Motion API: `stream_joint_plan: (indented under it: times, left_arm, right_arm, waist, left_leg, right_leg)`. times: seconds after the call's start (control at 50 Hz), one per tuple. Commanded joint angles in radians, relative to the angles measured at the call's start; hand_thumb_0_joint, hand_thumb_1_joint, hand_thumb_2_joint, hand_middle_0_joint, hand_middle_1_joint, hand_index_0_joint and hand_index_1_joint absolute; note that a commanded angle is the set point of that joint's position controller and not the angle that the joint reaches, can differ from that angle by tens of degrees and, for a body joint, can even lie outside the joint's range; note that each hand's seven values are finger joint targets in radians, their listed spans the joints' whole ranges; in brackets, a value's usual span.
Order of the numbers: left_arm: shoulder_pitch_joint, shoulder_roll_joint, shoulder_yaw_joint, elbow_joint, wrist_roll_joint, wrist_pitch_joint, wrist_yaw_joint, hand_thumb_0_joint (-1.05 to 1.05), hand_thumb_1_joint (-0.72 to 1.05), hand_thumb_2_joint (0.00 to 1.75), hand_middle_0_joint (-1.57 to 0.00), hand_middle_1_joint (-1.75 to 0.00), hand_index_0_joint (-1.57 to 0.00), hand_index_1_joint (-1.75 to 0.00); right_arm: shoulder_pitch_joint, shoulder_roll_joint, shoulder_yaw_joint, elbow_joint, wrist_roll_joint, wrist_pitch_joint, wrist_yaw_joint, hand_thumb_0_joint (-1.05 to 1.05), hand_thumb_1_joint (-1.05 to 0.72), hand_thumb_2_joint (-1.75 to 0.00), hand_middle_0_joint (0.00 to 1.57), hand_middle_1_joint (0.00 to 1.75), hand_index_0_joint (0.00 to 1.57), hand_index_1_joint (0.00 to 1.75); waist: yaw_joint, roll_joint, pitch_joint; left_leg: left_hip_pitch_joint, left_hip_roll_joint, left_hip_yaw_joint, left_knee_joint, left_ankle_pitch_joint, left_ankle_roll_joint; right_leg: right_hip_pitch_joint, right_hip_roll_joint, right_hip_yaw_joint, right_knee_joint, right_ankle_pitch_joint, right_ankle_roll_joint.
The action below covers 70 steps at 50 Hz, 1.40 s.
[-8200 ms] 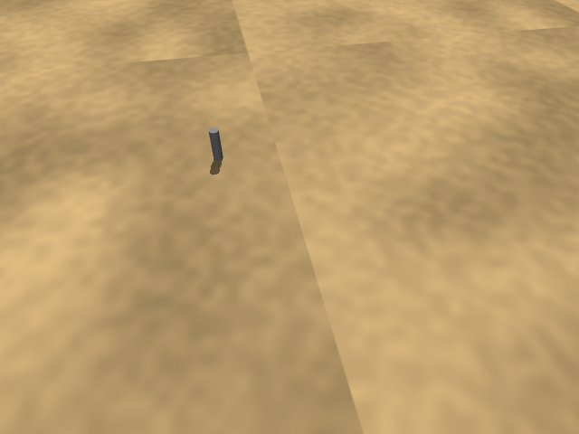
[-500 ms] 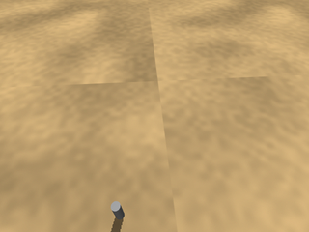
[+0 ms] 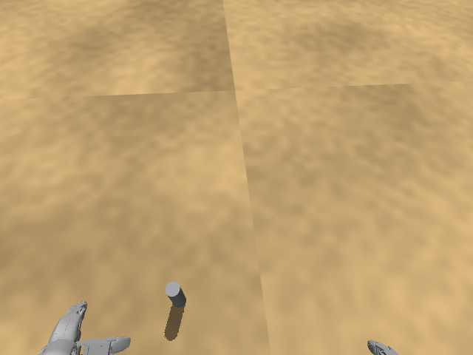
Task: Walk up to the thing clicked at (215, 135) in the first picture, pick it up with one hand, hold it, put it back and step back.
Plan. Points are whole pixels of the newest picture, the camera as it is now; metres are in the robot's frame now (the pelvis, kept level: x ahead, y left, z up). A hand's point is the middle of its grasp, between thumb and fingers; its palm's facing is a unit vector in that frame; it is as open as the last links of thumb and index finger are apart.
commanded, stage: go down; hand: left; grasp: from the side
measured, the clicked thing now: (176, 295) +0.37 +0.22 -0.67
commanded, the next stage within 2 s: none
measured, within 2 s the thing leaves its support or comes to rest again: neither
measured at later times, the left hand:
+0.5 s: hand out of the picture +0.14 +0.28 -0.17, palm faces +0.06 -0.94 -0.33, open 17.4 cm
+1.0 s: hand (88, 329) +0.20 +0.33 -0.25, palm faces +0.15 -0.96 -0.25, open 17.4 cm
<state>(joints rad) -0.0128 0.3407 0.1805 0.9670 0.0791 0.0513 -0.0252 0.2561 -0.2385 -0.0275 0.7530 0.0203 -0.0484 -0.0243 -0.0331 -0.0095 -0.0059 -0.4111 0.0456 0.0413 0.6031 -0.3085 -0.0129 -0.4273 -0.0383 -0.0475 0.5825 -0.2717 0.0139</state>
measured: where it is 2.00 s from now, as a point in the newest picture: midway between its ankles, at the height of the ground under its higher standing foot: outside the picture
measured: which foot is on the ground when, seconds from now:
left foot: down 0.00-1.00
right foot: down 0.00-1.00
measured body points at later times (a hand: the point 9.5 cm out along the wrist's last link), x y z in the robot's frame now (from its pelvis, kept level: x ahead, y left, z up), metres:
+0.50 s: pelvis +0.00 +0.02 -0.05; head +0.06 +0.04 +0.39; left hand +0.14 +0.33 -0.15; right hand +0.16 -0.24 -0.13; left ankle -0.01 +0.13 -0.73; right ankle +0.01 -0.13 -0.73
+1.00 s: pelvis -0.04 +0.01 -0.16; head +0.09 +0.05 +0.27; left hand +0.19 +0.38 -0.23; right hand +0.14 -0.25 -0.23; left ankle -0.01 +0.13 -0.73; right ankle +0.01 -0.13 -0.73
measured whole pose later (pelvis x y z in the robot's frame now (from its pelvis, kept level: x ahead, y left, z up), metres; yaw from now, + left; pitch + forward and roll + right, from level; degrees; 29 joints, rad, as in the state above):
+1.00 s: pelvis -0.04 +0.01 -0.16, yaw +1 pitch +26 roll -3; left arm 0.00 0.49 0.43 0.65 -0.07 -0.12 -0.28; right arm 0.19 -0.29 0.00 0.58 -0.01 -0.24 -0.07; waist -0.04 -0.03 -0.17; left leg -1.33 0.05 -0.03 1.51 -0.63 0.00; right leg -1.32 -0.07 -0.06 1.45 -0.58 0.02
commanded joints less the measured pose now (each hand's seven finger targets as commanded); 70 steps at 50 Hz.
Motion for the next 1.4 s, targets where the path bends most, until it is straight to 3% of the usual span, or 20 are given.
stream_joint_plan:
  times: [0.0,0.02,0.08,0.22,0.34,0.36,0.4,0.48,0.52,0.56,0.64,0.76,0.78,0.82,0.88,0.94,1.0,1.14,1.24,1.38]
  left_arm:
    - [0.008,0.185,0.052,-0.164,-0.003,0.023,0.003,0.0,-0.32,0.05,-0.07,-0.04,-0.07,-0.04]
    - [0.073,0.189,0.073,-0.145,-0.005,0.033,0.004,0.0,-0.35,0.05,-0.07,-0.04,-0.06,-0.05]
    - [0.049,0.17,0.056,-0.279,-0.012,0.034,-0.004,0.0,-0.46,0.03,-0.08,-0.07,-0.08,-0.07]
    - [0.154,0.192,0.087,-0.468,-0.021,0.079,0.0,0.0,-0.61,0.0,-0.1,-0.05,-0.09,-0.06]
    - [0.232,0.183,0.087,-0.601,-0.032,0.14,-0.003,0.0,-0.61,0.0,-0.1,-0.06,-0.1,-0.07]
    - [0.255,0.164,0.068,-0.631,-0.035,0.152,-0.006,0.0,-0.61,0.0,-0.11,-0.05,-0.1,-0.06]
    - [0.272,0.178,0.083,-0.685,-0.04,0.171,-0.007,0.0,-0.61,0.0,-0.11,-0.05,-0.1,-0.06]
    - [0.293,0.188,0.102,-0.749,-0.05,0.192,-0.007,0.0,-0.61,0.0,-0.1,-0.05,-0.09,-0.06]
    - [0.341,0.162,0.088,-0.722,-0.053,0.204,-0.014,0.0,-0.61,0.0,-0.1,-0.05,-0.09,-0.05]
    - [0.328,0.198,0.125,-0.774,-0.058,0.199,-0.015,0.0,-0.61,0.0,-0.1,-0.05,-0.09,-0.06]
    - [0.355,0.193,0.148,-0.746,-0.072,0.182,-0.03,0.0,-0.56,0.02,-0.09,-0.06,-0.08,-0.06]
    - [0.164,0.258,0.229,-0.601,-0.106,0.04,-0.091,0.0,-0.56,0.01,-0.09,-0.05,-0.08,-0.05]
    - [0.109,0.266,0.236,-0.579,-0.114,0.0,-0.113,0.0,-0.54,0.0,-0.09,-0.03,-0.08,-0.03]
    - [0.072,0.324,0.296,-0.526,-0.138,-0.085,-0.158,0.0,-0.55,0.0,-0.09,-0.02,-0.09,-0.03]
    - [-0.014,0.354,0.314,-0.484,-0.161,-0.205,-0.232,0.0,-0.55,0.0,-0.09,-0.07,-0.09,-0.06]
    - [-0.09,0.433,0.358,-0.456,-0.168,-0.274,-0.284,0.0,-0.56,0.03,-0.08,-0.08,-0.07,-0.08]
    - [-0.111,0.467,0.403,-0.352,-0.178,-0.303,-0.318,0.0,-0.59,0.04,-0.08,-0.09,-0.07,-0.09]
    - [-0.214,0.59,0.52,-0.264,-0.216,-0.37,-0.4,0.0,-0.53,0.04,-0.07,-0.08,-0.07,-0.08]
    - [-0.363,0.637,0.538,-0.198,-0.226,-0.428,-0.458,0.0,-0.5,0.05,-0.07,-0.09,-0.06,-0.08]
    - [-0.469,0.733,0.585,-0.18,-0.243,-0.465,-0.531,0.0,-0.49,0.02,-0.07,-0.06,-0.07,-0.05]
  right_arm:
    - [-0.005,-0.178,-0.061,-0.162,0.001,-0.06,-0.009,0.0,-0.89,-0.9,0.2,0.3,0.2,0.3]
    - [0.003,-0.18,-0.063,-0.173,0.0,-0.066,-0.011,0.0,-0.88,-0.89,0.2,0.3,0.2,0.3]
    - [0.013,-0.176,-0.066,-0.19,-0.001,-0.089,-0.015,0.0,-0.87,-0.89,0.2,0.3,0.2,0.3]
    - [0.003,-0.175,-0.064,-0.239,-0.002,-0.127,-0.031,0.0,-0.85,-0.88,0.2,0.3,0.2,0.3]
    - [-0.006,-0.166,-0.053,-0.27,-0.004,-0.15,-0.051,0.0,-0.85,-0.88,0.2,0.3,0.2,0.3]
    - [-0.013,-0.163,-0.05,-0.282,-0.003,-0.156,-0.053,0.0,-0.86,-0.89,0.2,0.3,0.2,0.3]
    - [-0.02,-0.162,-0.048,-0.293,-0.005,-0.164,-0.06,0.0,-0.87,-0.89,0.2,0.3,0.2,0.3]
    - [-0.029,-0.158,-0.044,-0.317,-0.009,-0.177,-0.068,0.0,-0.86,-0.89,0.2,0.3,0.2,0.3]
    - [-0.012,-0.156,-0.041,-0.307,-0.009,-0.18,-0.071,0.0,-0.87,-0.89,0.2,0.3,0.2,0.3]
    - [-0.018,-0.151,-0.042,-0.324,-0.012,-0.187,-0.075,0.0,-0.88,-0.89,0.2,0.3,0.2,0.3]
    - [-0.019,-0.145,-0.04,-0.331,-0.012,-0.197,-0.079,0.0,-0.9,-0.9,0.2,0.3,0.2,0.3]
    - [-0.024,-0.161,-0.04,-0.294,-0.018,-0.228,-0.072,0.0,-0.92,-0.9,0.2,0.3,0.2,0.3]
    - [-0.025,-0.166,-0.044,-0.294,-0.019,-0.235,-0.067,0.0,-0.94,-0.91,0.2,0.3,0.2,0.3]
    - [-0.026,-0.173,-0.04,-0.289,-0.019,-0.244,-0.059,0.0,-0.94,-0.91,0.2,0.3,0.2,0.3]
    - [-0.028,-0.193,-0.037,-0.282,-0.021,-0.25,-0.054,0.0,-0.93,-0.9,0.2,0.3,0.2,0.3]
    - [-0.022,-0.223,-0.042,-0.272,-0.018,-0.235,-0.056,0.0,-0.92,-0.9,0.2,0.3,0.2,0.3]
    - [-0.035,-0.252,-0.042,-0.257,-0.017,-0.218,-0.051,0.0,-0.89,-0.9,0.2,0.3,0.2,0.3]
    - [-0.044,-0.255,-0.034,-0.226,-0.022,-0.193,-0.05,0.0,-0.89,-0.9,0.2,0.3,0.2,0.3]
    - [-0.04,-0.267,-0.023,-0.199,-0.03,-0.192,-0.052,0.0,-0.9,-0.9,0.2,0.3,0.2,0.3]
    - [-0.036,-0.288,-0.005,-0.181,-0.039,-0.189,-0.05,0.0,-0.9,-0.9,0.2,0.3,0.2,0.3]
  waist:
    - [0.024,0.037,-0.197]
    - [0.024,0.024,-0.211]
    - [0.003,0.04,-0.228]
    - [0.011,0.083,-0.261]
    - [-0.004,0.088,-0.263]
    - [-0.004,0.095,-0.27]
    - [0.001,0.118,-0.285]
    - [-0.001,0.126,-0.291]
    - [-0.012,0.11,-0.3]
    - [-0.001,0.124,-0.325]
    - [-0.01,0.089,-0.325]
    - [-0.019,0.069,-0.288]
    - [-0.025,0.078,-0.313]
    - [-0.001,0.09,-0.37]
    - [0.0,0.121,-0.477]
    - [0.017,0.16,-0.557]
    - [0.042,0.188,-0.581]
    - [0.042,0.089,-0.647]
    - [0.008,0.101,-0.648]
    - [0.018,0.153,-0.706]
  left_leg:
    - [-0.01,-0.043,-0.011,0.02,0.212,0.014]
    - [-0.017,-0.046,-0.01,0.037,0.207,0.016]
    - [-0.05,-0.036,-0.019,0.088,0.198,0.013]
    - [-0.129,-0.019,-0.052,0.161,0.136,0.005]
    - [-0.193,-0.019,-0.062,0.224,0.105,0.01]
    - [-0.194,-0.014,-0.072,0.229,0.113,0.006]
    - [-0.196,-0.008,-0.085,0.243,0.115,0.003]
    - [-0.24,-0.006,-0.098,0.275,0.089,0.002]
    - [-0.256,-0.002,-0.102,0.292,0.117,0.001]
    - [-0.275,-0.01,-0.092,0.322,0.121,0.004]
    - [-0.33,-0.021,-0.073,0.377,0.108,0.014]
    - [-0.503,-0.023,-0.072,0.499,0.002,0.022]
    - [-0.531,-0.026,-0.067,0.532,-0.013,0.024]
    - [-0.591,-0.032,-0.066,0.59,-0.026,0.023]
    - [-0.643,-0.036,-0.076,0.665,-0.029,0.021]
    - [-0.65,-0.024,-0.1,0.703,-0.067,0.014]
    - [-0.662,-0.01,-0.151,0.711,-0.105,0.004]
    - [-0.883,-0.034,-0.094,0.874,-0.143,0.031]
    - [-0.959,-0.032,-0.096,0.954,-0.179,0.035]
    - [-1.003,-0.028,-0.106,1.013,-0.229,0.03]
  right_leg:
    - [0.037,0.04,-0.008,0.028,0.153,-0.034]
    - [0.037,0.038,-0.007,0.041,0.151,-0.033]
    - [-0.031,0.041,-0.008,0.099,0.141,-0.033]
    - [-0.133,0.043,-0.017,0.194,0.063,-0.035]
    - [-0.194,0.04,-0.015,0.246,0.036,-0.031]
    - [-0.209,0.041,-0.016,0.263,0.034,-0.034]
    - [-0.237,0.042,-0.018,0.287,0.019,-0.035]
    - [-0.283,0.042,-0.021,0.322,-0.002,-0.032]
    - [-0.287,0.044,-0.025,0.346,0.016,-0.034]
    - [-0.288,0.04,-0.019,0.359,0.024,-0.033]
    - [-0.311,0.04,-0.016,0.379,0.03,-0.031]
    - [-0.482,0.032,-0.003,0.5,-0.054,-0.03]
    - [-0.52,0.029,0.006,0.53,-0.062,-0.031]
    - [-0.57,0.025,0.012,0.603,-0.076,-0.034]
    - [-0.651,0.016,0.021,0.702,-0.079,-0.039]
    - [-0.739,0.01,0.024,0.765,-0.12,-0.043]
    - [-0.847,0.014,0.0,0.845,-0.154,-0.045]
    - [-0.83,0.009,0.041,0.884,-0.188,-0.04]
    - [-0.937,0.011,0.034,0.952,-0.216,-0.041]
    - [-1.022,0.014,0.019,1.033,-0.258,-0.044]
